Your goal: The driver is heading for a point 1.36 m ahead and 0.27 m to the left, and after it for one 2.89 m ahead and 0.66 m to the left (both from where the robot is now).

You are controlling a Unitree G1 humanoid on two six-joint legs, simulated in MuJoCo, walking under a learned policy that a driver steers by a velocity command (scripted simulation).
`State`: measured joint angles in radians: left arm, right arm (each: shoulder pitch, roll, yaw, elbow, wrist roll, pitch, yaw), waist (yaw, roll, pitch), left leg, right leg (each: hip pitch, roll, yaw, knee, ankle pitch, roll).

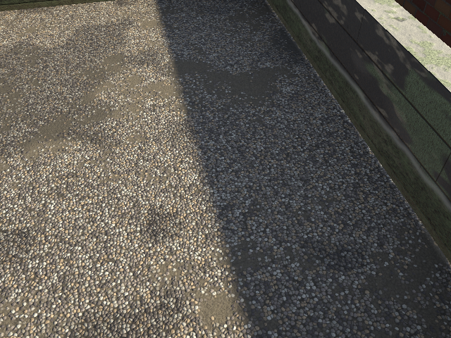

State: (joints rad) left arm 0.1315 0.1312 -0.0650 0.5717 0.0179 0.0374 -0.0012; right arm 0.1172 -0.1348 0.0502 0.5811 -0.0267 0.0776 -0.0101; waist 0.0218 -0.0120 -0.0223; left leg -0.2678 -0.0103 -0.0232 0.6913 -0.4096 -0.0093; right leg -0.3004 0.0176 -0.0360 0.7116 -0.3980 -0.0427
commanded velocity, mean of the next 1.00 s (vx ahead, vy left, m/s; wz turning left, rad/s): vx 0.14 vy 0.00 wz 0.00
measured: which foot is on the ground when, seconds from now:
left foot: down 0.00-1.00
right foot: down 0.00-1.00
